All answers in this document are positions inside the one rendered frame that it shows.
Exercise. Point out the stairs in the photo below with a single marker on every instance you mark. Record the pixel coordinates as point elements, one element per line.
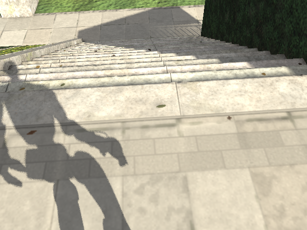
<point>146,60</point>

